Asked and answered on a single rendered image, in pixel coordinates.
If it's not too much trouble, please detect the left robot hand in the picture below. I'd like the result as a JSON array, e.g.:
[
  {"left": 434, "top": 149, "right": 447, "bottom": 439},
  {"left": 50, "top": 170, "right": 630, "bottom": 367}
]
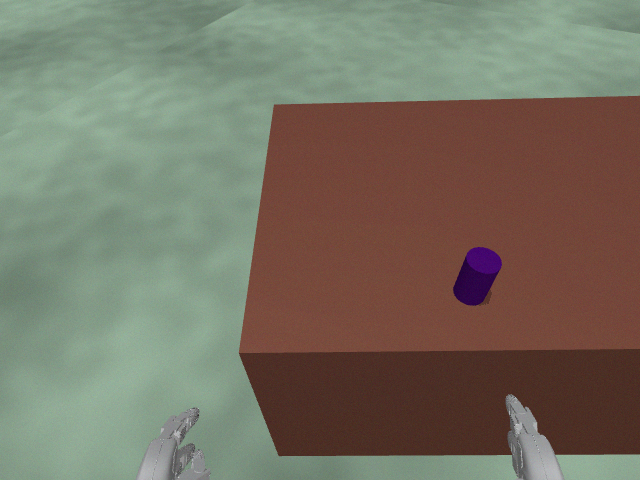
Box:
[{"left": 136, "top": 407, "right": 211, "bottom": 480}]

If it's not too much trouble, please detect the can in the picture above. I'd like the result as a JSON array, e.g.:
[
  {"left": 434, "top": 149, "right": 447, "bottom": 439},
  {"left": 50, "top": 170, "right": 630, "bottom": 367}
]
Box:
[{"left": 453, "top": 247, "right": 502, "bottom": 306}]

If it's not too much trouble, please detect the right robot hand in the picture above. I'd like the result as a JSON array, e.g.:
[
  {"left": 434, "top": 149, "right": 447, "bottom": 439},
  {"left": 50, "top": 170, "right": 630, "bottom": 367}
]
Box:
[{"left": 505, "top": 394, "right": 564, "bottom": 480}]

